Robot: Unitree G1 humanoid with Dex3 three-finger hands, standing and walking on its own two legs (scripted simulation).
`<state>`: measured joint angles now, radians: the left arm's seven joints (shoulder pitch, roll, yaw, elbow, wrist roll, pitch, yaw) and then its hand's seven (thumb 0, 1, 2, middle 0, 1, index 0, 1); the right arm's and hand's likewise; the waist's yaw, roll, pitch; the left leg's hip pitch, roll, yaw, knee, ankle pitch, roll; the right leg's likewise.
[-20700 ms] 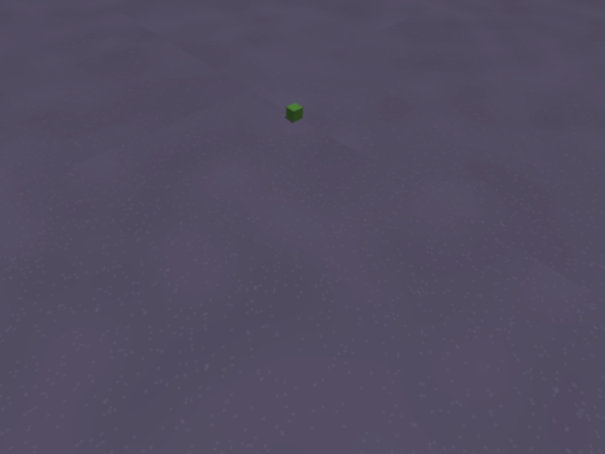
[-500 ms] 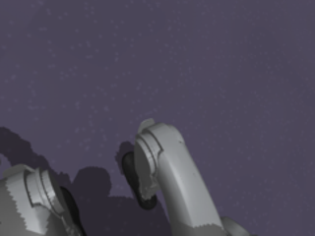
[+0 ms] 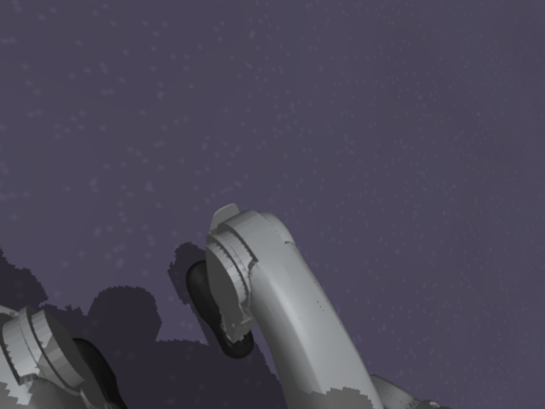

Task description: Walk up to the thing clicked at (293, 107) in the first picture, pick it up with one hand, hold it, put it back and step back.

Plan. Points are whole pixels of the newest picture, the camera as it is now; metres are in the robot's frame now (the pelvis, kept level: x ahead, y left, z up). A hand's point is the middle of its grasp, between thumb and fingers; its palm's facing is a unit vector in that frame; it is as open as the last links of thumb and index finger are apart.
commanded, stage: rest palm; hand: left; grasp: from above
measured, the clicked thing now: out of the picture +0.45 +0.32 -0.28
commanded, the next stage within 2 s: close in 0.44 s
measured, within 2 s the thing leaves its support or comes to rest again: neither
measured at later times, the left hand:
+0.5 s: hand out of the picture +0.46 +0.31 -0.26, palm faces -0.24 -0.36 -0.90, open 13.8 cm
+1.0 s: hand out of the picture +0.45 +0.31 -0.26, palm faces -0.25 -0.37 -0.90, open 12.7 cm
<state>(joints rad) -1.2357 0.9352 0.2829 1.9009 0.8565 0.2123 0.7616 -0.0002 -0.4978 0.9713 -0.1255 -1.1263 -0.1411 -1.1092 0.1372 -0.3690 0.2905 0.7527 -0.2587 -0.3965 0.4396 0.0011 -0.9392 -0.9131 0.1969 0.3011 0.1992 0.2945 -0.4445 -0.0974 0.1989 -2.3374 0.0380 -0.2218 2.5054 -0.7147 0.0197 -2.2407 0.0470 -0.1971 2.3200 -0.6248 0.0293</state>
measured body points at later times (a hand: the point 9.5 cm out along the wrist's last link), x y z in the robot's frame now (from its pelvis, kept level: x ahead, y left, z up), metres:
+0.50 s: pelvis +0.00 +0.00 +0.00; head +0.30 +0.12 +0.31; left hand +0.47 +0.32 -0.21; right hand +0.01 -0.23 -0.03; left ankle +0.06 +0.12 -0.28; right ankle +0.12 -0.11 -0.28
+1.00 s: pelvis -0.01 +0.00 +0.01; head +0.30 +0.11 +0.31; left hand +0.47 +0.32 -0.21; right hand +0.00 -0.23 -0.03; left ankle +0.06 +0.12 -0.28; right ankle +0.12 -0.11 -0.28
